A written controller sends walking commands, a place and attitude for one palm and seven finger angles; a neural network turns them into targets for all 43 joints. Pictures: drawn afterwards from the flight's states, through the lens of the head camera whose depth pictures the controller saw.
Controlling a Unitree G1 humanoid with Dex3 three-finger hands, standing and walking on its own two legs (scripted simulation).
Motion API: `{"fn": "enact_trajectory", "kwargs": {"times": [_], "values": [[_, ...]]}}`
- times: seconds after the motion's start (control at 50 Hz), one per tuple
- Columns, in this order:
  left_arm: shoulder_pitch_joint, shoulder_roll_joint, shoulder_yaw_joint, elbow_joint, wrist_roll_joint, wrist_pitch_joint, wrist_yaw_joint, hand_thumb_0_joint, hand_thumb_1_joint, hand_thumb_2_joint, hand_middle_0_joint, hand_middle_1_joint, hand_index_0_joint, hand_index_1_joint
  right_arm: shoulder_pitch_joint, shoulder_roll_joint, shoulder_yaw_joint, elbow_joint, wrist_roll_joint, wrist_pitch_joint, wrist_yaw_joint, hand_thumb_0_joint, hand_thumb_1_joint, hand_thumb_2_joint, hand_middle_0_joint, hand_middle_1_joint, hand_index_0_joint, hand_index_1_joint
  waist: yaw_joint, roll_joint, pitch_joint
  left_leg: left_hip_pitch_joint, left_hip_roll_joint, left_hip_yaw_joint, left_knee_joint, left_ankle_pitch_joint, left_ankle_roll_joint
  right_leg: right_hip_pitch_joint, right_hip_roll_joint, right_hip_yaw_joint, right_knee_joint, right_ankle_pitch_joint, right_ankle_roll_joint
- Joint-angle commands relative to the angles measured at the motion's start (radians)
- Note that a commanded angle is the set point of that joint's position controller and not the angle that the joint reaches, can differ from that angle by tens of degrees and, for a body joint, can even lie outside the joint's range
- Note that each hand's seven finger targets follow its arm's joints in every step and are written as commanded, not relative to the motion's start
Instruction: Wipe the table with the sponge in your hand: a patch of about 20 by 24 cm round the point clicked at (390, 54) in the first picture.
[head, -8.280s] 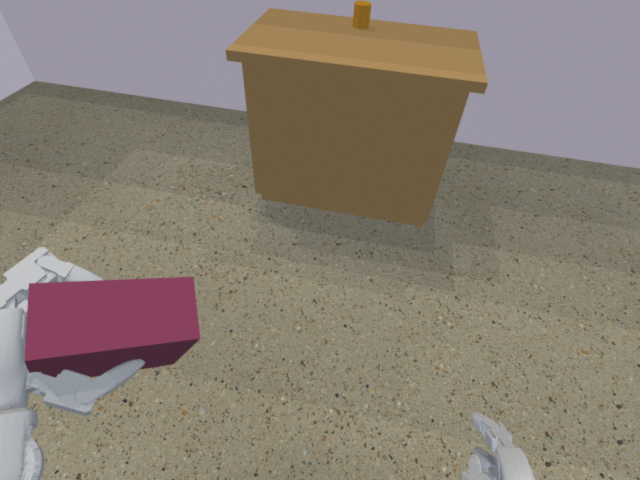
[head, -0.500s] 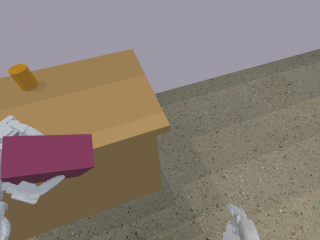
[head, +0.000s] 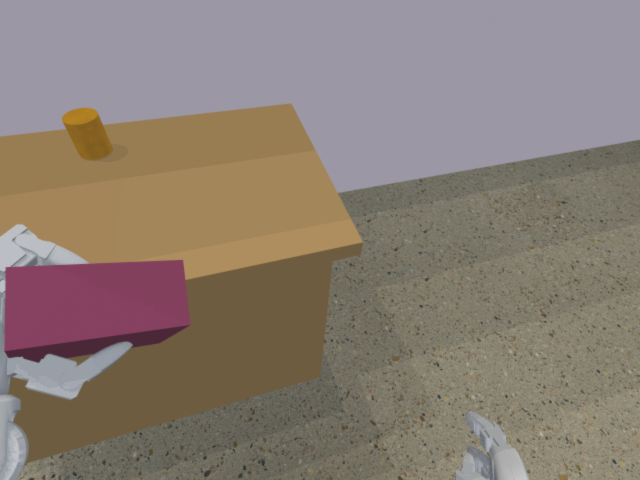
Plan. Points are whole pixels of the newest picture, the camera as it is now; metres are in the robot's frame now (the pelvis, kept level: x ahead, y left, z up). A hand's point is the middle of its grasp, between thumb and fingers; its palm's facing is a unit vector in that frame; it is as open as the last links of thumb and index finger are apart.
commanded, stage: come to a stop and stand still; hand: left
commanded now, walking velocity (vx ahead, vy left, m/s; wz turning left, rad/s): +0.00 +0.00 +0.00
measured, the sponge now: (124, 310) +0.23 +0.22 +0.16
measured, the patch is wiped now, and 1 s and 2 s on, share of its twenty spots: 0.00 0.00 0.00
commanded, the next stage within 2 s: look again from close up in 0.52 s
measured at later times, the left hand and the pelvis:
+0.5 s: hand (58, 371) +0.16 +0.24 +0.16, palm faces +0.42 -0.82 -0.39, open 10.1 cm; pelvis -0.05 +0.00 +0.00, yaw -1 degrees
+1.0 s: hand (99, 328) +0.22 +0.24 +0.13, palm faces +0.26 -0.87 -0.42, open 10.0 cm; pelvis -0.02 +0.02 +0.00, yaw -3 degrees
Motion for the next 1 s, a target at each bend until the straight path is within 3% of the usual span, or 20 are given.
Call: {"fn": "enact_trajectory", "kwargs": {"times": [0.0, 0.06, 0.1, 0.14, 0.2, 0.26, 0.34, 0.44, 0.52, 0.58, 0.6, 0.62, 0.64, 0.68, 0.7, 0.78, 0.86, 0.9, 0.92, 0.98], "values": [[-0.103, 0.115, 0.035, -0.184, -0.003, -0.054, 0.001, 0.0, 0.1, 1.3, -1.2, -1.6, -1.2, -1.6, -0.083, -0.162, -0.05, -0.115, 0.006, -0.064, -0.001, 0.0, -0.9, -0.9, 0.2, 0.3, 0.2, 0.3, -0.034, 0.173, -0.079, 0.008, 0.193, -0.134, -0.135, 0.185, 0.04, 0.106, -0.005, 0.001, -0.207, 0.092, 0.008], [-0.104, 0.142, 0.059, -0.181, -0.009, -0.052, 0.005, 0.0, 0.1, 1.3, -1.2, -1.6, -1.2, -1.6, -0.095, -0.147, -0.039, -0.111, 0.003, -0.059, 0.006, 0.0, -0.9, -0.9, 0.2, 0.3, 0.2, 0.3, -0.046, 0.069, -0.139, -0.007, 0.124, -0.087, -0.053, 0.177, -0.012, 0.171, -0.079, 0.085, -0.236, 0.395, -0.029], [-0.069, 0.148, 0.065, -0.199, -0.03, -0.034, -0.004, 0.0, 0.1, 1.3, -1.2, -1.6, -1.2, -1.6, -0.101, -0.147, -0.052, -0.123, 0.011, -0.049, 0.014, 0.0, -0.9, -0.9, 0.2, 0.3, 0.2, 0.3, -0.04, -0.075, -0.168, 0.025, 0.065, -0.042, 0.018, 0.079, -0.035, 0.112, -0.129, 0.157, -0.265, 0.302, -0.065], [-0.021, 0.168, 0.094, -0.213, -0.042, -0.031, -0.005, 0.0, 0.1, 1.3, -1.2, -1.6, -1.2, -1.6, -0.118, -0.131, -0.039, -0.131, 0.007, -0.037, 0.01, 0.0, -0.9, -0.9, 0.2, 0.3, 0.2, 0.3, -0.039, -0.044, -0.125, 0.042, 0.046, -0.036, 0.022, -0.001, -0.031, 0.02, -0.151, 0.185, -0.317, 0.152, -0.08], [-0.014, 0.193, 0.125, -0.237, -0.045, -0.029, -0.004, 0.0, 0.1, 1.3, -1.2, -1.6, -1.2, -1.6, -0.136, -0.13, -0.034, -0.139, 0.001, -0.015, 0.001, 0.0, -0.9, -0.9, 0.2, 0.3, 0.2, 0.3, -0.037, 0.013, -0.067, 0.027, 0.071, -0.069, -0.067, -0.092, -0.023, -0.044, -0.1, 0.141, -0.334, -0.065, -0.056], [-0.011, 0.174, 0.121, -0.211, -0.037, -0.039, -0.001, 0.0, 0.1, 1.3, -1.2, -1.6, -1.2, -1.6, -0.134, -0.136, -0.031, -0.143, 0.002, -0.017, -0.009, 0.0, -0.9, -0.9, 0.2, 0.3, 0.2, 0.3, -0.033, 0.105, -0.021, -0.062, 0.118, -0.125, -0.198, -0.224, -0.004, 0.004, -0.021, 0.086, -0.286, -0.086, -0.026], [-0.057, 0.135, 0.082, -0.178, -0.022, -0.053, 0.002, 0.0, 0.1, 1.3, -1.2, -1.6, -1.2, -1.6, -0.113, -0.148, -0.038, -0.134, 0.009, -0.041, -0.017, 0.0, -0.9, -0.9, 0.2, 0.3, 0.2, 0.3, -0.03, 0.179, -0.02, -0.148, 0.161, -0.17, -0.294, -0.34, 0.015, 0.11, 0.02, 0.04, -0.184, 0.003, -0.015], [-0.051, 0.124, 0.053, -0.195, -0.012, -0.058, 0.003, 0.0, 0.1, 1.3, -1.2, -1.6, -1.2, -1.6, -0.1, -0.152, -0.047, -0.131, 0.011, -0.072, -0.01, 0.0, -0.9, -0.9, 0.2, 0.3, 0.2, 0.3, -0.029, 0.121, -0.07, -0.055, 0.118, -0.103, -0.199, -0.212, 0.003, 0.095, -0.006, 0.083, -0.255, 0.059, -0.023], [-0.063, 0.13, 0.048, -0.215, -0.01, -0.05, 0.003, 0.0, 0.1, 1.3, -1.2, -1.6, -1.2, -1.6, -0.104, -0.154, -0.052, -0.129, 0.006, -0.07, -0.002, 0.0, -0.9, -0.9, 0.2, 0.3, 0.2, 0.3, -0.033, 0.061, -0.041, -0.03, 0.077, -0.069, -0.123, -0.201, -0.016, 0.0, -0.048, 0.151, -0.34, -0.089, -0.043], [-0.065, 0.159, 0.078, -0.206, -0.017, -0.044, 0.009, 0.0, 0.1, 1.3, -1.2, -1.6, -1.2, -1.6, -0.104, -0.146, -0.049, -0.123, 0.003, -0.064, -0.004, 0.0, -0.9, -0.9, 0.2, 0.3, 0.2, 0.3, -0.036, 0.03, -0.035, 0.007, 0.057, -0.055, -0.058, -0.114, -0.02, -0.042, -0.078, 0.176, -0.371, -0.077, -0.055], [-1.048, 0.963, 0.486, -0.399, -0.028, -0.181, 0.015, 0.0, 0.1, 1.3, -1.2, -1.6, -1.2, -1.6, -0.042, -0.206, 0.045, -0.267, 0.057, -0.062, -0.079, 0.0, -0.9, -0.9, 0.2, 0.3, 0.2, 0.3, -0.097, 0.064, 0.065, -0.16, 0.045, -0.06, -0.086, -0.219, 0.028, 0.067, -0.007, 0.071, -0.262, -0.053, 0.014], [-0.657, 0.402, 0.31, -0.012, -0.017, -0.135, -0.011, 0.0, 0.1, 1.3, -1.2, -1.6, -1.2, -1.6, -0.139, -0.07, 0.004, -0.178, 0.052, -0.112, -0.03, 0.0, -0.9, -0.9, 0.2, 0.3, 0.2, 0.3, -0.02, 0.028, -0.11, -0.032, 0.085, -0.042, -0.01, -0.132, 0.025, -0.121, -0.067, 0.069, -0.227, -0.189, -0.038], [-0.476, 0.373, 0.277, -0.005, -0.029, -0.134, -0.02, 0.0, 0.1, 1.3, -1.2, -1.6, -1.2, -1.6, -0.135, -0.129, -0.018, -0.139, 0.013, -0.129, -0.012, 0.0, -0.9, -0.9, 0.2, 0.3, 0.2, 0.3, -0.017, 0.005, -0.047, -0.027, 0.054, -0.052, -0.012, -0.202, -0.007, -0.135, -0.048, 0.156, -0.302, -0.154, -0.076], [-0.272, 0.224, 0.151, 0.06, -0.045, -0.115, -0.049, 0.0, 0.1, 1.3, -1.2, -1.6, -1.2, -1.6, -0.072, -0.168, -0.052, -0.143, 0.01, -0.118, 0.006, 0.0, -0.9, -0.9, 0.2, 0.3, 0.2, 0.3, -0.012, 0.026, -0.026, 0.054, 0.003, -0.032, 0.108, -0.156, -0.02, -0.19, -0.143, 0.277, -0.393, -0.18, -0.11], [-0.176, 0.145, 0.102, 0.065, -0.067, -0.114, -0.066, 0.0, 0.1, 1.3, -1.2, -1.6, -1.2, -1.6, -0.063, -0.165, -0.056, -0.152, 0.009, -0.122, 0.022, 0.0, -0.9, -0.9, 0.2, 0.3, 0.2, 0.3, -0.008, 0.045, -0.053, 0.056, 0.002, -0.031, 0.081, -0.147, -0.02, -0.153, -0.145, 0.248, -0.387, -0.161, -0.111], [-0.053, 0.104, 0.041, -0.169, -0.055, -0.086, -0.076, 0.0, 0.1, 1.3, -1.2, -1.6, -1.2, -1.6, -0.09, -0.168, -0.053, -0.165, 0.015, -0.132, 0.044, 0.0, -0.9, -0.9, 0.2, 0.3, 0.2, 0.3, -0.015, -0.022, -0.033, 0.045, 0.018, -0.058, -0.065, -0.113, -0.022, -0.049, -0.053, 0.142, -0.35, -0.056, -0.055], [-0.046, 0.171, 0.134, -0.171, -0.037, -0.078, -0.05, 0.0, 0.1, 1.3, -1.2, -1.6, -1.2, -1.6, -0.12, -0.172, -0.049, -0.178, 0.012, -0.133, 0.017, 0.0, -0.9, -0.9, 0.2, 0.3, 0.2, 0.3, -0.013, 0.009, -0.015, -0.009, 0.057, -0.113, -0.179, -0.181, -0.009, 0.009, 0.002, 0.094, -0.318, 0.004, -0.021], [-0.131, 0.258, 0.21, -0.248, -0.028, -0.095, -0.035, 0.0, 0.1, 1.3, -1.2, -1.6, -1.2, -1.6, -0.142, -0.178, -0.045, -0.18, 0.001, -0.125, 0.003, 0.0, -0.9, -0.9, 0.2, 0.3, 0.2, 0.3, -0.013, 0.086, -0.03, -0.027, 0.061, -0.129, -0.215, -0.163, -0.005, 0.056, 0.01, 0.079, -0.286, 0.072, -0.02], [-0.127, 0.22, 0.191, -0.246, -0.029, -0.101, -0.032, 0.0, 0.1, 1.3, -1.2, -1.6, -1.2, -1.6, -0.135, -0.166, -0.044, -0.175, 0.0, -0.124, -0.001, 0.0, -0.9, -0.9, 0.2, 0.3, 0.2, 0.3, -0.014, 0.123, -0.057, -0.015, 0.067, -0.13, -0.217, -0.131, 0.001, 0.093, 0.01, 0.069, -0.266, 0.123, -0.022], [-0.143, 0.223, 0.188, -0.309, -0.026, -0.103, -0.023, 0.0, 0.1, 1.3, -1.2, -1.6, -1.2, -1.6, -0.129, -0.168, -0.047, -0.175, -0.004, -0.128, 0.001, 0.0, -0.9, -0.9, 0.2, 0.3, 0.2, 0.3, -0.011, 0.191, -0.15, 0.069, 0.06, -0.106, -0.155, 0.109, 0.007, 0.162, 0.0, 0.059, -0.239, 0.297, -0.027]]}}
